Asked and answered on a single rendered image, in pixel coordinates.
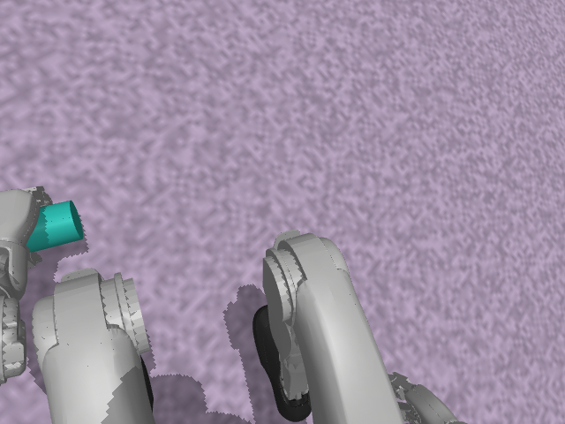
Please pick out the left robot hand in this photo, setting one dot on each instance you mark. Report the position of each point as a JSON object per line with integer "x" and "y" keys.
{"x": 19, "y": 213}

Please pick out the can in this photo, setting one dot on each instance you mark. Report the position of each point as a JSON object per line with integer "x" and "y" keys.
{"x": 57, "y": 224}

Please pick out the right robot foot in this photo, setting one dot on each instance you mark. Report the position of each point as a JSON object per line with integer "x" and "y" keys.
{"x": 292, "y": 410}

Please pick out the right robot hand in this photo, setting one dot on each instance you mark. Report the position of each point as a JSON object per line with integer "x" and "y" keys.
{"x": 422, "y": 406}

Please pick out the left robot arm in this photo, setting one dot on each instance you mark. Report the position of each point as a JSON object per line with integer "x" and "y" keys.
{"x": 13, "y": 280}

